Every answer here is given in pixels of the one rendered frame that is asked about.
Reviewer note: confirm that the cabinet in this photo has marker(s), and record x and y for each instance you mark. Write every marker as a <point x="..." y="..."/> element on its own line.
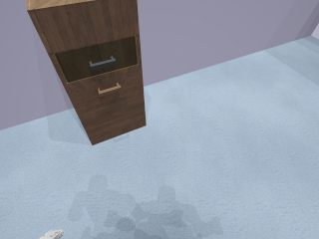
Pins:
<point x="69" y="24"/>

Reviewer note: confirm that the robot left hand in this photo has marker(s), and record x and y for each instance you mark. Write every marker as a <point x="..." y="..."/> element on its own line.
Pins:
<point x="56" y="234"/>

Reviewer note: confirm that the drawer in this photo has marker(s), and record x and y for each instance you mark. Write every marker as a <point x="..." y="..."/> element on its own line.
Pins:
<point x="75" y="63"/>

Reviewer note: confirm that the handle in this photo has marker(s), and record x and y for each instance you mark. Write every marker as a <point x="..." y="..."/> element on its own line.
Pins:
<point x="110" y="91"/>
<point x="103" y="64"/>

